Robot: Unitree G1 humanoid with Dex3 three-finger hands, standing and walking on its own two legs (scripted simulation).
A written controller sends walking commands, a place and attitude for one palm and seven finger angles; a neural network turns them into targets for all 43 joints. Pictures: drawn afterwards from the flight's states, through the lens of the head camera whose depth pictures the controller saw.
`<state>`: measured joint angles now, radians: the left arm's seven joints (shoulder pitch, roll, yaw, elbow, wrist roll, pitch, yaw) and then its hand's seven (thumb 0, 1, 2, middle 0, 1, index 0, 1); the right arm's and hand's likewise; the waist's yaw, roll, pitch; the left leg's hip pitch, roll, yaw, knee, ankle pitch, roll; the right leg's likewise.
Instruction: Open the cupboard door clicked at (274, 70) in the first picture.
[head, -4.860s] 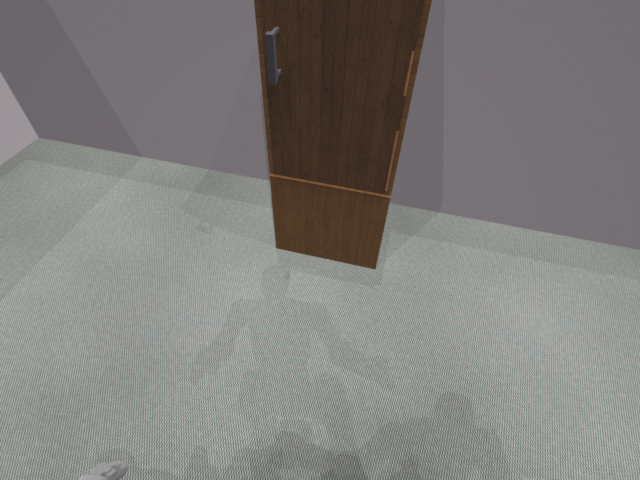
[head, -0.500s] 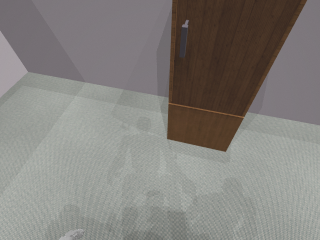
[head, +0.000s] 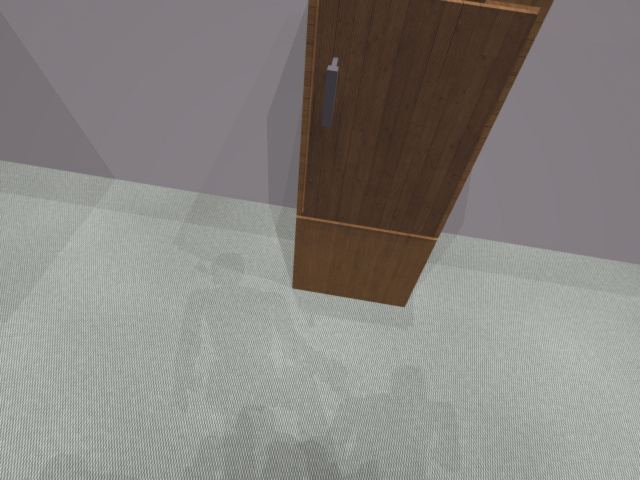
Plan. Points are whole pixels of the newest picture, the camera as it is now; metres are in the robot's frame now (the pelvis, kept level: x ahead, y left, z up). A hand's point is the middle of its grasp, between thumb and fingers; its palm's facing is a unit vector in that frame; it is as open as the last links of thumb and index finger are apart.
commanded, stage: take the last steps up to it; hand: left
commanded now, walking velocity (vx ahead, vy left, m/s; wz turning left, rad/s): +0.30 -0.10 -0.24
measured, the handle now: (330, 92) +0.81 +0.05 +0.07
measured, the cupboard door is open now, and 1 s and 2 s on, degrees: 0 0 0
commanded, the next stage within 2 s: come to a stop and stand still in 0.90 s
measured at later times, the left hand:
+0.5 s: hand (236, 477) +0.15 +0.12 -0.16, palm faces -0.17 -0.97 -0.17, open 7.4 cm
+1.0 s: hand out of the picture +0.14 +0.06 -0.18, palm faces +0.02 -0.99 -0.12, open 7.3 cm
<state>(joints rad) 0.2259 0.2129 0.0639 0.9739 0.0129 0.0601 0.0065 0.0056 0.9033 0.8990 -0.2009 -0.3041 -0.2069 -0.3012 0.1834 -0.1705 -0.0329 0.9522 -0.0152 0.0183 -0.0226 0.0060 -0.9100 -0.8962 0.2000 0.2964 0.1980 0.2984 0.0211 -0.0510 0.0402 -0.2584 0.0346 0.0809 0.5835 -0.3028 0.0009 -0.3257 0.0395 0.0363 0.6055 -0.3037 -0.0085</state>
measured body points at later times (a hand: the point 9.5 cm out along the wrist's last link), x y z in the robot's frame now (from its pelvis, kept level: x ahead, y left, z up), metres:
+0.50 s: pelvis +0.05 -0.05 +0.01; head +0.07 -0.05 +0.46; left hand +0.16 +0.17 -0.14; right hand -0.09 -0.26 -0.14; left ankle +0.00 +0.10 -0.73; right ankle +0.07 -0.19 -0.72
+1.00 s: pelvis +0.22 -0.09 -0.01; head +0.24 -0.07 +0.44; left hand +0.14 +0.11 -0.17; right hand +0.31 -0.33 -0.14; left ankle +0.30 -0.01 -0.73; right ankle +0.08 -0.19 -0.72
